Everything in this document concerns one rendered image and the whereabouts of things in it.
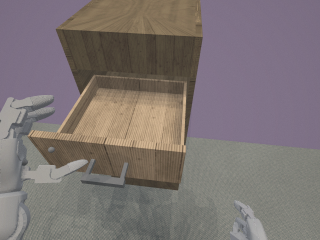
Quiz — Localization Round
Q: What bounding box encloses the robot left forearm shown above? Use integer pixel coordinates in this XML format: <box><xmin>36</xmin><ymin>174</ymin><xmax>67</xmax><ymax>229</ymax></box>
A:
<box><xmin>0</xmin><ymin>191</ymin><xmax>31</xmax><ymax>240</ymax></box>

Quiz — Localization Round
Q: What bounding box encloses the cabinet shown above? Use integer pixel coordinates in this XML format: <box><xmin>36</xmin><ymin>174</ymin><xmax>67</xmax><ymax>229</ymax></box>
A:
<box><xmin>56</xmin><ymin>0</ymin><xmax>203</xmax><ymax>191</ymax></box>

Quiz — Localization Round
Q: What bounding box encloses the drawer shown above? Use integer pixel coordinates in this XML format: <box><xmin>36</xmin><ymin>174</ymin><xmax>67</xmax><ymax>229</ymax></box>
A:
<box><xmin>27</xmin><ymin>75</ymin><xmax>187</xmax><ymax>184</ymax></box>

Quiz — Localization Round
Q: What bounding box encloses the left robot hand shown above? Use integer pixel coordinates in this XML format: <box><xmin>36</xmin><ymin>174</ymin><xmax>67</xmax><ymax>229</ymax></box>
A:
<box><xmin>0</xmin><ymin>95</ymin><xmax>88</xmax><ymax>194</ymax></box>

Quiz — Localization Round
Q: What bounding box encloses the handle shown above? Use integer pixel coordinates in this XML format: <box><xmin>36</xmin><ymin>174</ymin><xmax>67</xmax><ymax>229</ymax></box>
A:
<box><xmin>80</xmin><ymin>159</ymin><xmax>129</xmax><ymax>188</ymax></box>

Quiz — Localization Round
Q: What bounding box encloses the right robot hand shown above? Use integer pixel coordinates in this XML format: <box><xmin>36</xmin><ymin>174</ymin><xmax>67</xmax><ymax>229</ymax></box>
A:
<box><xmin>230</xmin><ymin>200</ymin><xmax>268</xmax><ymax>240</ymax></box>

